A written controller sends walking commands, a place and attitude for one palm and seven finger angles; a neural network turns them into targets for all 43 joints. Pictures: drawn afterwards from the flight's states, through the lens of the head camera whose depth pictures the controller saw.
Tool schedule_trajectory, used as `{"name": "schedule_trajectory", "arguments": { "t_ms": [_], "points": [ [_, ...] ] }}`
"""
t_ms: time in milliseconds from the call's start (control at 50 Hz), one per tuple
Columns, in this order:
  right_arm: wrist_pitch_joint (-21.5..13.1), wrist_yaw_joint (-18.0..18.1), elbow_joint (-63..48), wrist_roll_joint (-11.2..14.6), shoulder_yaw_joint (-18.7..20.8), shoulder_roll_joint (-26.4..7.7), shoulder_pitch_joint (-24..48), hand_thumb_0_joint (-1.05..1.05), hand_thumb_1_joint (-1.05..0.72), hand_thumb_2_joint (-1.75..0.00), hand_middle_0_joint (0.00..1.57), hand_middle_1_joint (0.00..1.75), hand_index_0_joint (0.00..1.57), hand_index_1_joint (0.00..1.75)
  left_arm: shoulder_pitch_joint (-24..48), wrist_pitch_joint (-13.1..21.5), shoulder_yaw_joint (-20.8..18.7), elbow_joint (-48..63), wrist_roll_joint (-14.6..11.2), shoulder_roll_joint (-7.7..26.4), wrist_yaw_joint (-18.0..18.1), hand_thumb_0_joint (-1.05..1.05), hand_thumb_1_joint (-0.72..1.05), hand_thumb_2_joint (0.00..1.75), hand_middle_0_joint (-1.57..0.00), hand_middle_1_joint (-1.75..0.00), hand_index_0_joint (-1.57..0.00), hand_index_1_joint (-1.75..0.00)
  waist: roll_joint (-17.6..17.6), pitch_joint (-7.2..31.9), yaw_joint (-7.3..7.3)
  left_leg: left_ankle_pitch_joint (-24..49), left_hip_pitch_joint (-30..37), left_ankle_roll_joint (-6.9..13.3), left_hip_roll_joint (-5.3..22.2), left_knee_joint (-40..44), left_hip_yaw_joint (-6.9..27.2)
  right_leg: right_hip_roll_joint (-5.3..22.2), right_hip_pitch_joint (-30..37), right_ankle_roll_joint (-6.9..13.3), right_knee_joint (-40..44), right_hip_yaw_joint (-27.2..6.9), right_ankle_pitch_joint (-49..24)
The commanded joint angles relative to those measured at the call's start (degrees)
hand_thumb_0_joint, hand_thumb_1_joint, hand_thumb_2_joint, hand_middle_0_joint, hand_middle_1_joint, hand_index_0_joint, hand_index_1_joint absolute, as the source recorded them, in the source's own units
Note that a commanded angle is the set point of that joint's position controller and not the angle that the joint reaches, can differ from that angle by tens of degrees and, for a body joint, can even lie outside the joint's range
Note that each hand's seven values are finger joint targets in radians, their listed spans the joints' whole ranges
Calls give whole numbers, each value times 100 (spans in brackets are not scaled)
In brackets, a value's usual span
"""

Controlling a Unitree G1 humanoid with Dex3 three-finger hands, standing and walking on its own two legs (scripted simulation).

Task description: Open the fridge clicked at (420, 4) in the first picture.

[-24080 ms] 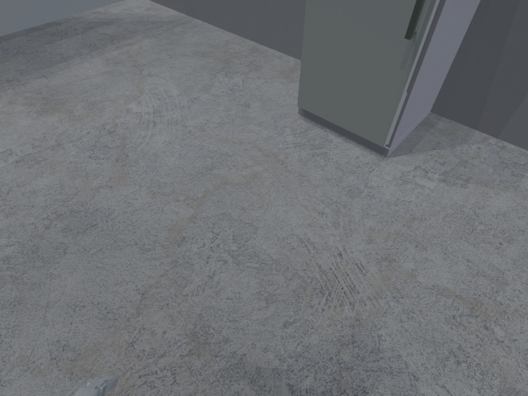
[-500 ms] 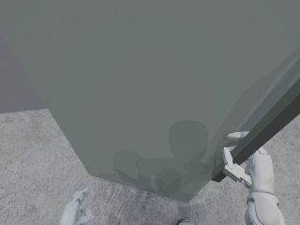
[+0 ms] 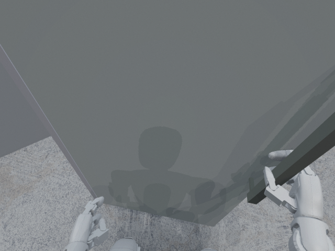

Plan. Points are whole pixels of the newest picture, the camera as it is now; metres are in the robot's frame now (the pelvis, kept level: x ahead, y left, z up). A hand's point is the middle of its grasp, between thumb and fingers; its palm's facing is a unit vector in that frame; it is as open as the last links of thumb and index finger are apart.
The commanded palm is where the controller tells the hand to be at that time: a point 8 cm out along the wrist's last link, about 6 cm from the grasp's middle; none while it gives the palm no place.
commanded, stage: walk backward, drawing the door open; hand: right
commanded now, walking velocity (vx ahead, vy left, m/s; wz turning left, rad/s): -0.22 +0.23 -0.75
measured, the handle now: (297, 147) +0.30 -0.22 +0.16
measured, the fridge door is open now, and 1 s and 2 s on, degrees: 46 85 75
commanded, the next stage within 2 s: stop walking and hold the door back in 0.60 s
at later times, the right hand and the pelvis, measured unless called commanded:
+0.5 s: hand out of the picture +0.04 -0.08 +0.08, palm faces +0.54 +0.80 -0.25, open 6.3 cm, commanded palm -0.01 -0.11 +0.08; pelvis -0.09 +0.18 +0.02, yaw -26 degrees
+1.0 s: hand out of the picture -0.05 +0.03 +0.08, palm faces +0.85 +0.40 -0.36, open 6.0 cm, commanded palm -0.09 -0.02 +0.08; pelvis -0.09 +0.39 +0.02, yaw -42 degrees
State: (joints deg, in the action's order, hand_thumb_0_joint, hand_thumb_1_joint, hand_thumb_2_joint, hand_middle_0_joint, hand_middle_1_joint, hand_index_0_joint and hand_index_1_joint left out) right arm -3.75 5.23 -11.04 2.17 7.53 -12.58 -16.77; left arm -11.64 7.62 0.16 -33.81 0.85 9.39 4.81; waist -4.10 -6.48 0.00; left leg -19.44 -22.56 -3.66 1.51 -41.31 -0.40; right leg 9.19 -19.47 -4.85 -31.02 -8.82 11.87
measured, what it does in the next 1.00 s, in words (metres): steps to the left, turning right: left foot, then right foot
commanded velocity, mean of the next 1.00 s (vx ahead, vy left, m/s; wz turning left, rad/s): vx -0.09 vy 0.03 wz -0.51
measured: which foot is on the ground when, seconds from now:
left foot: up 0.00-0.00, down 0.02-0.34, up 0.36-0.66, down 0.68-1.00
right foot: down 0.00-0.02, up 0.04-0.32, down 0.34-0.70, up 0.72-1.00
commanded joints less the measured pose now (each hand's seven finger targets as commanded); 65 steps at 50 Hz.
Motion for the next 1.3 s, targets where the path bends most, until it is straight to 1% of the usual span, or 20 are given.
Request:
{"name": "schedule_trajectory", "arguments": {
  "t_ms": [0,20,80,120,220,280,320,340,460,620,680,700,800,880,1080,1140,1160,1180,1220,1280],
  "points": [
    [-448,145,-1535,-202,782,-1150,495,0,-90,-90,45,140,45,140,572,187,-342,687,-104,465,53,0,90,90,-20,-30,-20,-30,1192,1034,-52,-1059,805,329,824,2646,609,-1146,-952,235,-1989,1095,2260],
    [-471,165,-1588,-226,904,-1364,564,0,-90,-90,45,140,45,140,829,218,-359,726,-71,394,90,0,90,90,-20,-30,-20,-30,2388,1010,-149,-1488,-75,1035,2030,3221,2119,-1295,-1142,195,-4442,987,2502],
    [-574,9,-1042,-269,852,-1269,584,0,-90,-90,45,140,45,140,704,32,-461,544,112,470,148,0,90,90,-20,-30,-20,-30,1684,965,128,-1711,-108,967,1781,3100,1050,-956,-1069,63,-5713,921,1593],
    [-739,44,-1006,-251,819,-1153,498,0,-90,-90,45,140,45,140,855,19,-287,631,44,444,158,0,90,90,-20,-30,-20,-30,1258,1047,49,-243,591,1050,1427,2599,-110,-852,-768,58,-4346,1293,1673],
    [-724,197,-1248,-147,636,-908,171,0,-90,-90,45,140,45,140,585,69,-226,784,38,583,282,0,90,90,-20,-30,-20,-30,1571,1225,-105,-272,1000,1013,1550,2938,-115,-854,205,436,-1530,1560,2441],
    [-762,121,-1533,-152,454,-761,32,0,-90,-90,45,140,45,140,-62,184,-179,710,75,609,223,0,90,90,-20,-30,-20,-30,343,1315,246,260,482,482,1049,1514,-648,-808,1285,642,1358,1552,1201],
    [-1017,132,-2045,-306,332,-911,68,0,-90,-90,45,140,45,140,84,277,-215,970,181,839,162,0,90,90,-20,-30,-20,-30,-1953,1138,110,-967,-1643,-26,278,-1454,-471,1607,2196,1390,2002,-1881,-1127],
    [-1077,133,-2082,-383,406,-1040,-73,0,-90,-90,45,140,45,140,85,301,-199,863,237,860,121,0,90,90,-20,-30,-20,-30,-1307,1177,-1,-870,-1845,-73,224,-2566,106,2288,2062,1912,1856,-2530,-2527],
    [-675,27,-1815,-288,64,-500,-142,0,-90,-90,45,140,45,140,81,399,-336,579,40,934,-29,0,90,90,-20,-30,-20,-30,-1031,611,-1,160,-749,-87,-66,-1581,-169,543,944,966,1319,25,-1510],
    [-780,188,-1741,-157,681,-901,-681,0,-90,-90,45,140,45,140,407,457,-385,577,39,855,-63,0,90,90,-20,-30,-20,-30,-1413,880,-1,170,1308,-153,-434,1492,-442,147,-51,909,992,-544,136],
    [-702,204,-1825,-190,1265,-1674,-659,0,-90,-90,45,140,45,140,620,269,-339,649,-51,436,-76,0,90,90,-20,-30,-20,-30,1885,1228,-29,1809,1456,542,1493,2526,873,-1243,-908,197,-2246,937,2153],
    [-677,295,-1342,-192,1452,-1766,-76,0,-90,-90,45,140,45,140,770,337,-338,575,-29,521,-6,0,90,90,-20,-30,-20,-30,1589,1453,-157,2454,1241,968,2216,2524,1695,-1308,-1236,243,-3756,608,2469],
    [-748,455,1083,-45,1308,-1813,2067,0,-90,-90,45,140,45,140,627,-29,-234,47,-18,829,189,0,90,90,-20,-30,-20,-30,725,1506,114,2517,1788,519,1707,1914,762,-971,-1452,121,-4241,269,783],
    [-1024,441,1726,127,1303,-1833,2534,0,-90,-90,45,140,45,140,749,-183,-371,156,-126,1160,136,0,90,90,-20,-30,-20,-30,1466,1310,-52,1470,2075,-345,1666,2512,832,-1148,-1428,290,-3556,532,536],
    [-1288,421,3067,-33,1449,-2682,5270,0,-90,-90,45,140,45,140,370,-252,-458,-34,-214,1245,-45,0,90,90,-20,-30,-20,-30,1716,1378,49,-1396,1273,-575,1305,4007,448,-1436,747,542,-238,2046,1561],
    [-1389,245,3530,-103,1295,-2863,5986,0,-90,-90,45,140,45,140,-193,-238,-464,-194,-179,1298,-86,0,90,90,-20,-30,-20,-30,265,1562,424,-1100,-88,-632,631,2882,-286,-1381,2809,996,1413,2027,1706],
    [-1444,180,3708,-29,1281,-2841,6250,0,-90,-90,45,140,45,140,-247,-218,-434,-146,-161,1402,-83,0,90,90,-20,-30,-20,-30,-1467,1633,553,-669,-327,-774,-134,532,-1105,-481,2908,1386,1989,1507,1599],
    [-1366,264,3869,20,1432,-2961,6663,0,-90,-90,45,140,45,140,207,-144,-306,171,-81,1382,-89,0,90,90,-20,-30,-20,-30,-3014,1675,337,-1462,-361,-157,-280,-3185,-403,1003,1481,2041,1930,-326,1739],
    [-1241,294,3639,-198,1882,-3735,7362,0,-90,-90,45,140,45,140,760,-50,-507,168,-89,1474,-95,0,90,90,-20,-30,-20,-30,-1625,1702,-375,-1194,-338,454,110,-4972,706,1291,179,1898,1659,-135,1170],
    [-1158,14,5113,-149,944,-2981,7865,0,-90,-90,45,140,45,140,71,-312,-417,-59,-337,1611,47,0,90,90,-20,-30,-20,-30,-780,1517,43,-544,-1419,250,157,-4002,195,723,433,1950,1649,-162,3092]
  ]
}}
